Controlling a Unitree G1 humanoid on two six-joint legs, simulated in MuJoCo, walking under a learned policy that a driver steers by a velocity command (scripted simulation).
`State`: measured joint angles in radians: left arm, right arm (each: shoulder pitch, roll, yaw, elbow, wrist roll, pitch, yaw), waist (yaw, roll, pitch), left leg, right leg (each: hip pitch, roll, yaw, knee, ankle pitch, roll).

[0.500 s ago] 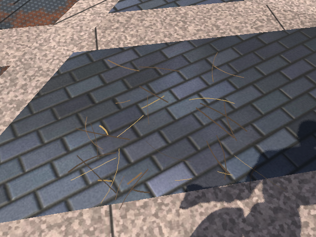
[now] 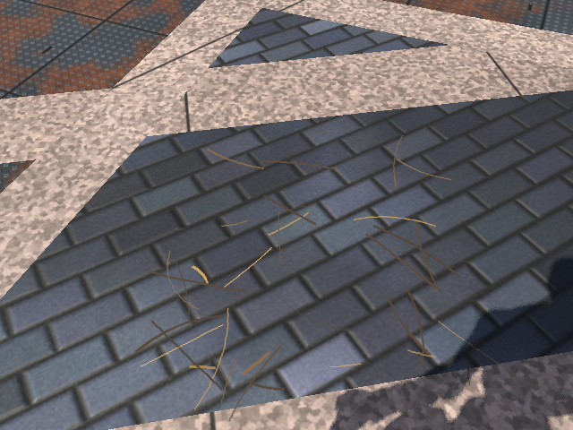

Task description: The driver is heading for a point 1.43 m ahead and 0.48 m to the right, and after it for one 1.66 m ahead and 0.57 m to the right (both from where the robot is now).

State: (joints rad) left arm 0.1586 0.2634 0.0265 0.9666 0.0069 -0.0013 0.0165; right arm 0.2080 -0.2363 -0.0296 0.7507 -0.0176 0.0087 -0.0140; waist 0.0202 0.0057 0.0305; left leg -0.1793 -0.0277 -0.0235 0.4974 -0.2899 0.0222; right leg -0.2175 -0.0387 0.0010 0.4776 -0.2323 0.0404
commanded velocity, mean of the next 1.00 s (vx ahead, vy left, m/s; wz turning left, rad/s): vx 0.00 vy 0.00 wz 0.01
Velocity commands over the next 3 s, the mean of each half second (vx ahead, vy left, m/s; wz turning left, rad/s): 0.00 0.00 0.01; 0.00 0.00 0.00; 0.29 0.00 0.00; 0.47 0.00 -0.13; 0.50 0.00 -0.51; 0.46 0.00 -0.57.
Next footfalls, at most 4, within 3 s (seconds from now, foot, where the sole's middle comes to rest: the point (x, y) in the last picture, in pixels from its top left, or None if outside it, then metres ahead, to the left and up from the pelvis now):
1.74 left None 0.47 0.07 -0.77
2.30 right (388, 345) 0.74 -0.21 -0.77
2.78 left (354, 241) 1.09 -0.15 -0.77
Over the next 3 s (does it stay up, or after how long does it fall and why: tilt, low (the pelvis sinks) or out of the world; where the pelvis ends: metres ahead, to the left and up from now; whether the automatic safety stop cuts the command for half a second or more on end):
stays up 0.97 -0.20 0.00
